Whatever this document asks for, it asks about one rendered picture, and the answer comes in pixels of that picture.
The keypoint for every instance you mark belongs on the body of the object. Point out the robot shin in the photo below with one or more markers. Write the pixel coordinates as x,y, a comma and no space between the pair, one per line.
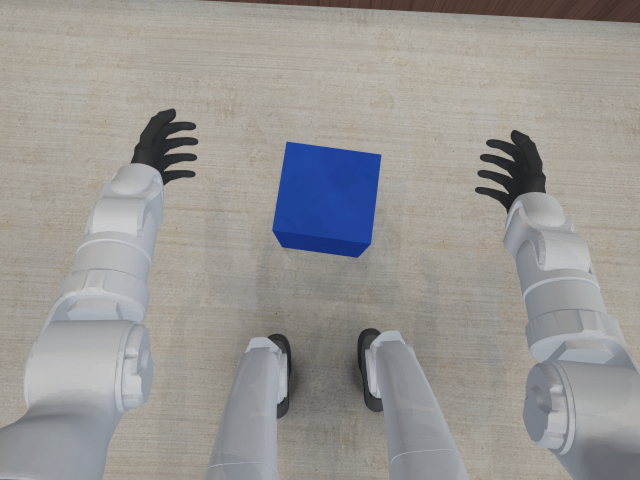
388,336
261,342

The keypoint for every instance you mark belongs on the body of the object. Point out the right robot shin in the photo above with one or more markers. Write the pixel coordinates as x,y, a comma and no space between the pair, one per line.
388,336

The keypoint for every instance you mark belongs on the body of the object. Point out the robot right upper arm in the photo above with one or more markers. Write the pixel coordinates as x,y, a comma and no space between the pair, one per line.
588,415

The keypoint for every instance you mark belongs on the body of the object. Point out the robot left hand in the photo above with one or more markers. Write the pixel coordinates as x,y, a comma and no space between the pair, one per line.
153,145

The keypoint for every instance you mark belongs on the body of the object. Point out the robot right hand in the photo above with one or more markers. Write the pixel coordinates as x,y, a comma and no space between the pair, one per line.
526,171

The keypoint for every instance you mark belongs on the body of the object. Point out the robot left forearm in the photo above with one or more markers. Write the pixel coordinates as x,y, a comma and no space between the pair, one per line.
108,280

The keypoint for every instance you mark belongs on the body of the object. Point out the robot left upper arm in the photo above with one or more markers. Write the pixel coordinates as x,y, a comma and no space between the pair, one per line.
83,376

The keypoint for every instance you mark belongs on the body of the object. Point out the left robot shin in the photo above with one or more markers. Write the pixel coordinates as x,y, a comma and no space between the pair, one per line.
261,342

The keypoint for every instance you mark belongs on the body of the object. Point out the carton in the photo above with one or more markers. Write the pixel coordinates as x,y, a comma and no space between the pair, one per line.
326,199

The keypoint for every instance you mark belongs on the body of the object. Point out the robot right forearm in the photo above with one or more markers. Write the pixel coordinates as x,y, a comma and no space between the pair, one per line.
567,316

